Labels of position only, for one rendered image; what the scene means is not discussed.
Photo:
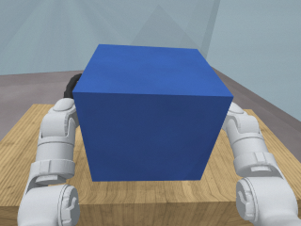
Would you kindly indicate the left robot hand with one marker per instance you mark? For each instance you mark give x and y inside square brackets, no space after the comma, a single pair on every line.
[70,87]

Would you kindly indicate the pedestal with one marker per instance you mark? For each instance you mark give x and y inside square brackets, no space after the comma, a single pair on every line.
[210,201]

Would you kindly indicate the left robot forearm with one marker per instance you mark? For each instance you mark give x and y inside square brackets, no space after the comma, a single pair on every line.
[54,158]

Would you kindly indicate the right robot upper arm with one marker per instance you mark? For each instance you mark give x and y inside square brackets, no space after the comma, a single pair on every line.
[266,201]

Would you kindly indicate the carton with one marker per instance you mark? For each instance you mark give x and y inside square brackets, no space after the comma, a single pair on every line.
[149,113]

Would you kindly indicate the right robot forearm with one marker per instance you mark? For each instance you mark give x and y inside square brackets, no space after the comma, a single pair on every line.
[251,156]

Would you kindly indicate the left robot upper arm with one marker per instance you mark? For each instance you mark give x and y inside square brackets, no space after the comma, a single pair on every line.
[50,206]

